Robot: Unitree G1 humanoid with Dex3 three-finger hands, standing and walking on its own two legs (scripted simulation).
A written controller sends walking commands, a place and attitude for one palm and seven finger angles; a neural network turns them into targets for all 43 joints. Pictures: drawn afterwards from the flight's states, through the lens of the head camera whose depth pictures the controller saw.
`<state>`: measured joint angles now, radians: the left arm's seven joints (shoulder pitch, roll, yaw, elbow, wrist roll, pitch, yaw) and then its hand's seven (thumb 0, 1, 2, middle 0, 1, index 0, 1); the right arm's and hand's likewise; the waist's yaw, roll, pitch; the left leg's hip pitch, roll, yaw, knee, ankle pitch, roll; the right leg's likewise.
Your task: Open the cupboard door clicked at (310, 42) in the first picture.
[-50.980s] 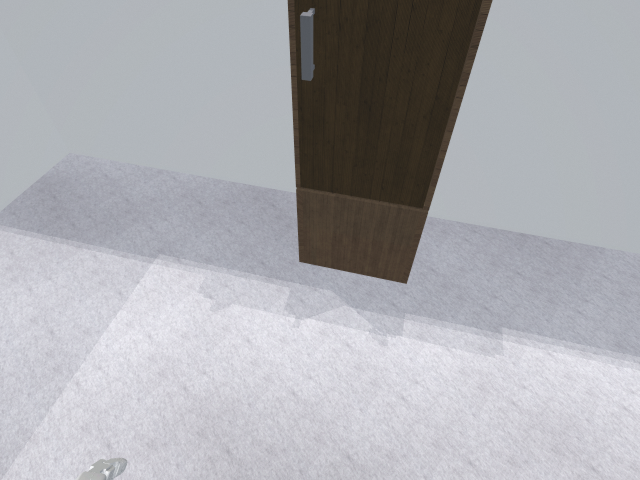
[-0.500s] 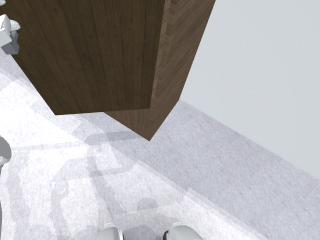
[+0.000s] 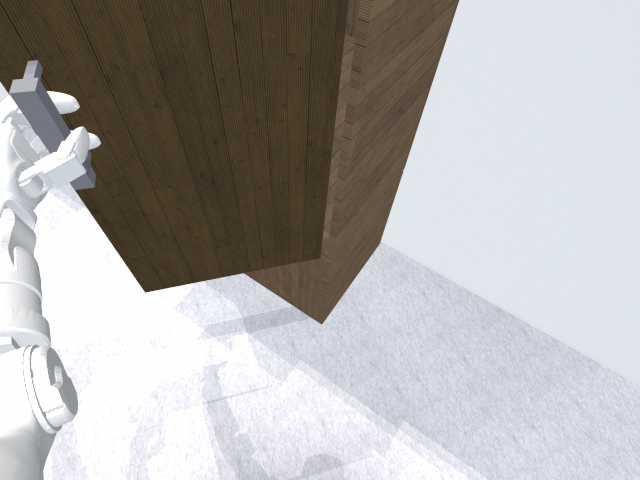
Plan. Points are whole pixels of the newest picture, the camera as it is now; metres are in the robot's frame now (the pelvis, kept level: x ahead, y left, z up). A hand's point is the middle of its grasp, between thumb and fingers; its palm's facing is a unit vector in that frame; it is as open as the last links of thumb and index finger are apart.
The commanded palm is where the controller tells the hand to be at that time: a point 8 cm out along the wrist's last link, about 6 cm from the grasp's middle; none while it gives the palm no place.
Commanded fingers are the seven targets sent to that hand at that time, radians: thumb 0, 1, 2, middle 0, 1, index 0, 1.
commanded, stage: pull the door open along its arc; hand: left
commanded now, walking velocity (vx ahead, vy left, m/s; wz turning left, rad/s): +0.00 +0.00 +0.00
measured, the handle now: (60, 128) +0.52 +0.28 +0.14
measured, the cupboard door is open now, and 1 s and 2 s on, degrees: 49 83 86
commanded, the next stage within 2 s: open thumb and fingers to let go in 0.66 s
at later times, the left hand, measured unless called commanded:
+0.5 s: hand (145, 258) +0.33 +0.15 +0.15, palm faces +0.48 -0.88 +0.03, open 6.2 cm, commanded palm +0.26 +0.20 +0.14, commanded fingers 0.00 0.90 0.90 -0.40 -1.35 -0.40 -1.35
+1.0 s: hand (176, 270) +0.31 +0.12 +0.15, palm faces +0.48 -0.88 +0.03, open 7.1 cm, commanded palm +0.26 +0.15 +0.14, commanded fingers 0.00 -0.01 0.51 -0.34 -1.25 -0.34 -1.25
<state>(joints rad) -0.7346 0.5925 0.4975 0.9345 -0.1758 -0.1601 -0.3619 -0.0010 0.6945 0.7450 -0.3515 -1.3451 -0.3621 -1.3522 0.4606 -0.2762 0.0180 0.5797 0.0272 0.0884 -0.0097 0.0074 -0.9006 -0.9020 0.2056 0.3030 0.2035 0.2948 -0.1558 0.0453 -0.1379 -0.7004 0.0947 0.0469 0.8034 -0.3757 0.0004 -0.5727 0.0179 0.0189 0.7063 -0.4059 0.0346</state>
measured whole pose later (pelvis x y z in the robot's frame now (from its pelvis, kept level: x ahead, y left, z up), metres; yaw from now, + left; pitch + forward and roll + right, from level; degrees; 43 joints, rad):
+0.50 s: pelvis -0.01 -0.04 +0.02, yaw +3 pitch +2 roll +0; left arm -0.17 0.06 0.17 0.14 -0.10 0.10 0.34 -0.01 0.64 0.74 -0.36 -1.31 -0.35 -1.32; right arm 0.15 -0.18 0.05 0.57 0.00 0.04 -0.03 0.01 -0.90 -0.90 0.20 0.30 0.20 0.29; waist -0.01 0.04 -0.11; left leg -0.35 0.08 0.02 0.60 -0.28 -0.05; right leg -0.25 0.01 -0.02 0.60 -0.38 -0.01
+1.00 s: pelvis -0.02 -0.04 +0.02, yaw +5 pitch -1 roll +0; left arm -0.17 -0.01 0.04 0.14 -0.08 0.05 0.41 0.00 0.51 0.73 -0.35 -1.31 -0.35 -1.31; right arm 0.18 -0.21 0.01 0.68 -0.03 0.01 -0.06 0.01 -0.90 -0.90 0.20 0.30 0.20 0.29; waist 0.02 0.05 -0.04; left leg -0.30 0.05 -0.01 0.56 -0.25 -0.05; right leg -0.20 -0.01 -0.05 0.59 -0.37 -0.02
